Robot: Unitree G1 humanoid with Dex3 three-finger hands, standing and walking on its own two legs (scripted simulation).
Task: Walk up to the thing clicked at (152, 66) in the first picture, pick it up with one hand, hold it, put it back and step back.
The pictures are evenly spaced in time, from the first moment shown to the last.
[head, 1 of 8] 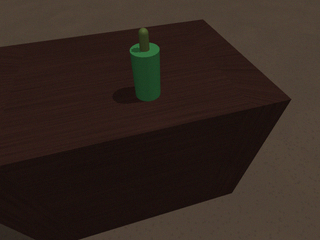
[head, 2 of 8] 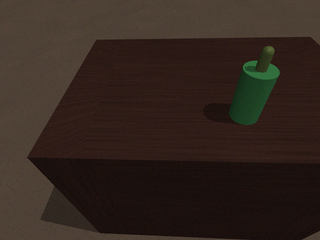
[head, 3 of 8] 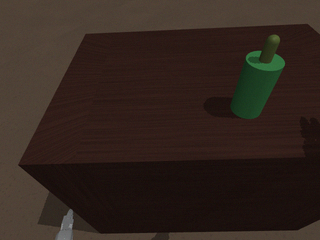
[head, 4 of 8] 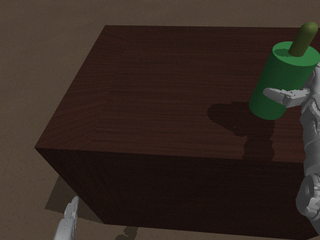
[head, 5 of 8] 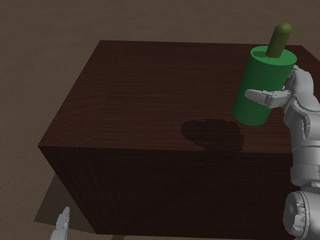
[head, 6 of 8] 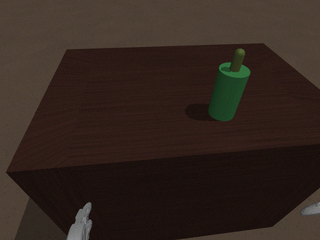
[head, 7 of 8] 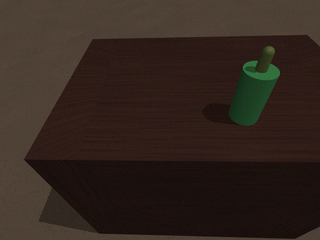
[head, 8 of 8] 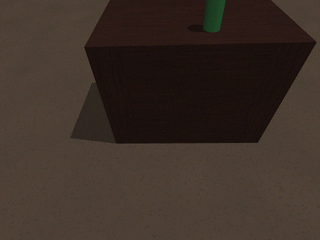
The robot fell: no
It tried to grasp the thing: yes
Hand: right
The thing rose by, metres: 0.21
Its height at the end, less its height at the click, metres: +0.00
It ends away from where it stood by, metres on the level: 0.01
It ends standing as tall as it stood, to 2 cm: yes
